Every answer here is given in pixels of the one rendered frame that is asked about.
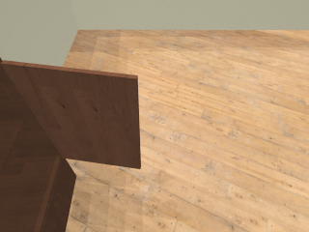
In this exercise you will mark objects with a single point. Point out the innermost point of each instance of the cupboard door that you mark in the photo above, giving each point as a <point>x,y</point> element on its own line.
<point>88,115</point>

